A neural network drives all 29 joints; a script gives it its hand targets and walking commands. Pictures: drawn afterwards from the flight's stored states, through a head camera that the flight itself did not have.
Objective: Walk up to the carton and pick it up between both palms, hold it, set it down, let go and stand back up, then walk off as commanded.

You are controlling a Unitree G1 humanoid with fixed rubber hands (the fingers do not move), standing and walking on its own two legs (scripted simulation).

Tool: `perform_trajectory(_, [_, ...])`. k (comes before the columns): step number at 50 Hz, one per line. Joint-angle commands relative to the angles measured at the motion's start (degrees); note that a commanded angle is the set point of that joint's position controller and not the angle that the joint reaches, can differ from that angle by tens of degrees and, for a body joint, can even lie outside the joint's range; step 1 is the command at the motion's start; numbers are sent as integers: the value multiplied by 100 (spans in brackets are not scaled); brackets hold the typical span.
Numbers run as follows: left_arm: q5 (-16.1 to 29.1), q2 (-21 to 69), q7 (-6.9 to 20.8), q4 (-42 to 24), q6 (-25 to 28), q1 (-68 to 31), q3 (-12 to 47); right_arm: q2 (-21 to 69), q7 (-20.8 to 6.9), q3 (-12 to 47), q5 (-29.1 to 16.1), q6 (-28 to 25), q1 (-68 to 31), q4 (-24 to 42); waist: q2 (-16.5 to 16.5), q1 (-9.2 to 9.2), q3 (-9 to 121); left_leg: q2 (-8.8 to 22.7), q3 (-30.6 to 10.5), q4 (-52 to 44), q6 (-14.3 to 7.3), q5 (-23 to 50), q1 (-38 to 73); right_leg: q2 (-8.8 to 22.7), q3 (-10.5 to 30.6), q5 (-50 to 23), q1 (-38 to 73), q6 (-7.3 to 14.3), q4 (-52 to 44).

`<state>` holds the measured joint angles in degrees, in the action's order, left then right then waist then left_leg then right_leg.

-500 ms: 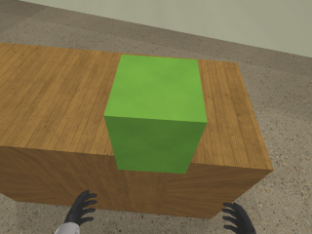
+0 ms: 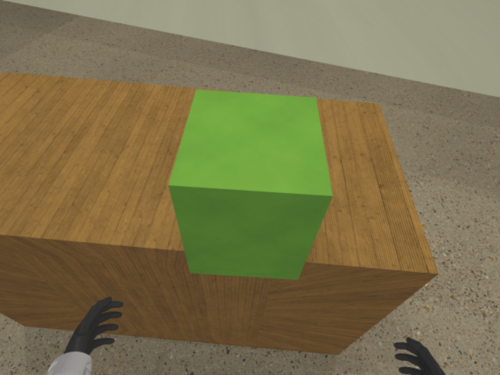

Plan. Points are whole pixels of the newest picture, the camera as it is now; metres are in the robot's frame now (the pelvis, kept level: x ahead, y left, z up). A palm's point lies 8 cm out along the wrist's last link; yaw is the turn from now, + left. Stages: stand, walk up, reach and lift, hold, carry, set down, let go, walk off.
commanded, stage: stand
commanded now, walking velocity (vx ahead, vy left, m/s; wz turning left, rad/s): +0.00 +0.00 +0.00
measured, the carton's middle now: (249, 189) +0.41 +0.00 +0.06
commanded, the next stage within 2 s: walk off in 1.44 s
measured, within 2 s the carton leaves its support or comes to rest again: neither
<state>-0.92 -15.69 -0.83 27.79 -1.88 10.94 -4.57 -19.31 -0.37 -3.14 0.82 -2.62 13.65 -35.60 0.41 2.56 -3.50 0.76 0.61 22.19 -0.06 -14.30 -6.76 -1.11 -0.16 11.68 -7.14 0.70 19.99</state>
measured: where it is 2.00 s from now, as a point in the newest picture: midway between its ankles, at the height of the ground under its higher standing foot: outside the picture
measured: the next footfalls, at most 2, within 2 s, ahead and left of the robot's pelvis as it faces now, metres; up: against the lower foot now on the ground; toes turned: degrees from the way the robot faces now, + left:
none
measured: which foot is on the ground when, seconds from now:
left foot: down 0.00-1.00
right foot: down 0.00-1.00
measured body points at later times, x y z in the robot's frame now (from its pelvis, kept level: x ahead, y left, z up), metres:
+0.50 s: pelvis +0.00 +0.00 +0.00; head +0.02 +0.01 +0.45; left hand +0.19 +0.26 -0.07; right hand +0.13 -0.30 -0.07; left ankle -0.03 +0.11 -0.75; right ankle -0.01 -0.12 -0.75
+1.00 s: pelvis +0.00 +0.00 +0.00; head +0.01 +0.00 +0.45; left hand +0.19 +0.26 -0.07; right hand +0.14 -0.30 -0.07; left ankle -0.03 +0.11 -0.75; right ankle -0.01 -0.12 -0.75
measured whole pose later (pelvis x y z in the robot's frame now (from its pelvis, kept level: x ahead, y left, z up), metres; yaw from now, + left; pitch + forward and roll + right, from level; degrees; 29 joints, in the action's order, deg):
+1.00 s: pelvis +0.00 +0.00 +0.00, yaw +0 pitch -1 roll -1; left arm -0.9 -16.3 0.0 30.9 -0.1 11.8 -4.3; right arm -20.7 -0.4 -3.1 0.8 -1.9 13.7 -35.6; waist -0.1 2.6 -1.8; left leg 0.8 0.5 22.2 -0.1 -14.4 -6.8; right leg -1.1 -0.3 11.9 -7.1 0.7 20.1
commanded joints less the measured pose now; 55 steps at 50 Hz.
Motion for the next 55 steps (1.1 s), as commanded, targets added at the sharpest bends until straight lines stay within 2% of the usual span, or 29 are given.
perform_trajectory(1, [-122,-1148,133,267,294,-278,-158,-988,-23,-164,134,13,-60,-9,-283,-239,724,512,-398,29,-169,732,-385,565,486,-884,69,137,330])
perform_trajectory(3, [-110,-1195,135,275,295,-211,-170,-1117,-18,-167,155,-6,-88,2,-434,-256,835,505,-435,35,-166,882,-331,571,486,-977,127,123,318])
perform_trajectory(4, [-132,-1269,124,309,323,-198,-188,-1120,1,-183,151,-1,-37,3,-309,-239,784,501,-421,83,-173,981,-308,589,480,-1026,113,147,318])
perform_trajectory(9, [-99,-1247,149,334,361,-147,-158,-1172,6,-172,131,21,-142,37,-340,-272,857,539,-462,55,-171,1238,-275,598,438,-1136,216,142,376])
perform_trajectory(11, [-98,-1228,136,383,374,-115,-128,-1219,27,-199,142,16,-125,-12,-476,-229,827,542,-471,26,-166,1258,-238,629,477,-1201,165,178,356])
perform_trajectory(14, [-112,-1284,152,372,373,-232,-153,-1135,8,-161,131,15,-149,2,-372,-238,838,582,-528,29,-204,1261,-197,604,410,-1176,145,168,377])
perform_trajectory(15, [-94,-1323,151,400,365,-247,-159,-1137,1,-156,122,7,-135,20,-504,-189,908,551,-493,45,-186,1267,-186,615,454,-1151,191,163,335])
perform_trajectory(19, [-119,-1347,143,471,387,-144,-156,-1197,8,-178,114,0,-81,-9,-384,-210,757,566,-510,24,-192,1382,-236,634,448,-1237,186,189,330])
perform_trajectory(21, [-92,-1275,135,481,383,-83,-135,-1227,11,-186,132,8,-70,-11,-390,-226,765,567,-532,-20,-195,1151,-300,663,451,-1079,227,188,298])
perform_trajectory(22, [-111,-1341,142,457,397,-177,-152,-1176,5,-165,123,7,0,-35,-295,-175,746,551,-494,-20,-188,1150,-226,650,449,-1095,142,208,321])
perform_trajectory(23, [-110,-1289,141,470,404,-154,-144,-1250,12,-166,147,3,-24,-63,-457,-206,780,520,-454,-6,-185,1104,-213,657,485,-1050,136,199,280])
perform_trajectory(24, [-90,-1289,155,479,387,-150,-138,-1205,9,-161,151,-5,-119,-10,-314,-228,749,540,-505,-8,-195,1114,-265,635,451,-1040,147,195,302])
perform_trajectory(26, [-107,-1279,152,468,409,-195,-124,-1191,0,-183,135,-17,-54,-8,-398,-162,809,542,-526,0,-185,1166,-241,644,435,-1120,199,204,336])
perform_trajectory(27, [-87,-1302,162,465,410,-180,-137,-1231,-4,-177,140,-20,-38,-60,-296,-217,777,566,-520,-17,-190,1201,-246,648,443,-1148,206,207,322])
perform_trajectory(31, [-82,-1326,158,486,414,-179,-130,-1172,1,-181,112,-9,-124,-43,-400,-186,830,563,-494,8,-188,1326,-155,655,444,-1230,177,229,347])
perform_trajectory(32, [-70,-1302,164,513,411,-157,-126,-1221,8,-175,121,-20,-98,-45,-556,-174,853,568,-511,-24,-190,1374,-185,682,459,-1250,240,222,335])
perform_trajectory(33, [-80,-1342,155,503,412,-170,-139,-1228,7,-190,114,-21,-49,-60,-408,-194,793,575,-542,-13,-182,1415,-157,663,437,-1266,194,232,328])
perform_trajectory(37, [-86,-1346,147,487,401,-193,-149,-1236,19,-187,118,-32,19,-86,-465,-178,832,576,-489,34,-159,1531,-108,672,433,-1384,222,229,370])
perform_trajectory(38, [-60,-1318,146,494,395,-174,-142,-1225,18,-180,109,-34,-61,-54,-221,-166,916,575,-522,4,-149,1511,-49,651,396,-1372,183,232,403])
perform_trajectory(39, [-53,-1291,145,524,399,-81,-120,-1258,30,-202,138,-35,-90,-70,-344,-223,936,600,-526,44,-177,1511,-68,654,395,-1333,244,245,389])
perform_trajectory(42, [-75,-1365,135,512,416,-189,-135,-1241,43,-191,116,-20,-44,-83,-529,-165,806,589,-511,-28,-180,1488,-118,694,455,-1327,192,243,346])
perform_trajectory(44, [-89,-1400,147,519,409,-152,-162,-1205,40,-167,109,-20,-70,-89,-448,-192,723,599,-552,-35,-183,1503,-181,644,398,-1276,174,218,379])
perform_trajectory(45, [-96,-1343,138,555,392,-140,-145,-1243,38,-178,119,-21,-136,-68,-289,-186,848,599,-539,-35,-168,1545,-69,649,373,-1304,199,238,413])
perform_trajectory(48, [-80,-1373,126,509,407,-159,-126,-1229,31,-194,90,-11,-64,-86,-499,-175,886,584,-509,0,-185,1508,-29,682,434,-1347,219,249,340])
perform_trajectory(49, [-59,-1377,133,526,413,-167,-126,-1238,23,-192,119,-23,-47,-97,-337,-197,773,590,-542,-21,-200,1472,-107,705,437,-1313,251,255,318])
perform_trajectory(50, [-73,-1359,134,526,419,-246,-109,-1197,26,-199,114,-32,-62,-99,-324,-116,770,571,-552,-32,-168,1401,-93,698,433,-1315,190,272,312])
perform_trajectory(51, [-72,-1387,135,541,418,-129,-132,-1245,38,-193,115,-25,-29,-94,-309,-154,797,569,-526,-52,-182,1433,-84,703,459,-1335,194,276,327])
perform_trajectory(52, [-63,-1375,131,533,424,-171,-127,-1242,35,-195,125,-34,-2,-82,-469,-157,707,575,-511,-25,-182,1455,-193,708,447,-1322,199,263,320])
perform_trajectory(55, [-39,-1363,142,564,395,-133,-126,-1290,22,-201,128,-31,-69,-123,-410,-199,862,597,-568,-52,-184,1510,-32,679,406,-1240,218,266,377])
